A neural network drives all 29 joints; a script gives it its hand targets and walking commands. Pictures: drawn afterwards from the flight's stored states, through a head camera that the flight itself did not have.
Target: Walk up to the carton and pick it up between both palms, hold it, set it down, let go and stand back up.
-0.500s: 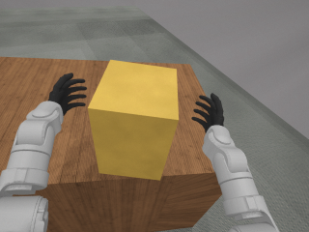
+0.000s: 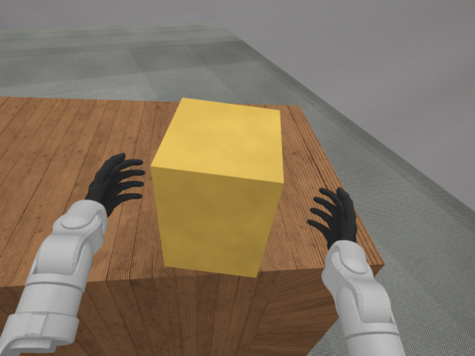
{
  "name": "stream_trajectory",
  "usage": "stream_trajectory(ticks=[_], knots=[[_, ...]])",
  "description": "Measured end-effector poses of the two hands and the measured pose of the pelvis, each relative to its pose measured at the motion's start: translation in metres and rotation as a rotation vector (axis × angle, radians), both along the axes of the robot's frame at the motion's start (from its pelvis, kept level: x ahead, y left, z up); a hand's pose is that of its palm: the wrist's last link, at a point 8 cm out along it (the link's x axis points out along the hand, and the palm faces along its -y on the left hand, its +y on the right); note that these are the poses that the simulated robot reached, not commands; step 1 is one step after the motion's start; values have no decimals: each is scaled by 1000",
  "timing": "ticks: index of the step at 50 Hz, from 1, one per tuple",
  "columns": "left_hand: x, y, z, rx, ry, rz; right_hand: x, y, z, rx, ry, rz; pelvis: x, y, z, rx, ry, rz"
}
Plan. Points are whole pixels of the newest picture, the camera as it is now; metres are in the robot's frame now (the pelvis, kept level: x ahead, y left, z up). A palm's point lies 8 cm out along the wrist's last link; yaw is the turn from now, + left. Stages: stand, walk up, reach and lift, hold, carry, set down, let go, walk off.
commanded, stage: set down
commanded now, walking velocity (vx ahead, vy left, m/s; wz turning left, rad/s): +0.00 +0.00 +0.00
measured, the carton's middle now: (220, 190) +0.44 +0.05 +0.05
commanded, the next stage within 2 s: let go in 2.00 s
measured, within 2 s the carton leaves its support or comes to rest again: neither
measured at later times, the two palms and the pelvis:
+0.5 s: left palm (99, 254) +0.28 +0.23 +0.05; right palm (340, 282) +0.26 -0.16 +0.05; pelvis +0.03 +0.00 +0.00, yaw -1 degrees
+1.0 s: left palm (95, 294) +0.23 +0.23 +0.01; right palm (348, 316) +0.23 -0.18 +0.00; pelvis +0.05 -0.01 +0.00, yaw +0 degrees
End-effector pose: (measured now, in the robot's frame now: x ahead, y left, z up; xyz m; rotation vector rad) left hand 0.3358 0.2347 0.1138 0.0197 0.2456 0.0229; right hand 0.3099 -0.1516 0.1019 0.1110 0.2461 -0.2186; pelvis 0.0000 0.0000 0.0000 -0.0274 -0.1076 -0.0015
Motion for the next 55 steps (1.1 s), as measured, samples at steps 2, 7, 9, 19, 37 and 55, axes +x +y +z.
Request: stream_trajectory(ticks=[2, 7, 9, 19, 37, 55], knots=[[-8, 1, -10, 0, 11, 4, -8, -6, -7, -8, 5, -10, 2, 1, 0, 1, -5, -2], [-26, 6, -30, 1, 17, 22, -25, -12, -23, -29, 20, -9, 5, 2, 0, 6, -3, -5], [-31, 8, -34, 0, 5, 27, -28, -12, -27, -34, 21, 0, 7, 1, 0, 7, 3, -5], [-43, 4, -44, 18, -16, 2, -29, -3, -35, -16, 8, 15, 17, 0, 0, 6, 16, -2], [-101, -1, -93, 38, 95, 18, -77, -19, -82, -15, 96, -7, 45, -7, 0, 12, 23, -12], [-104, -9, -118, 104, 218, -4, -85, -43, -113, -74, 160, 41, 57, -16, 1, 20, 17, -11]])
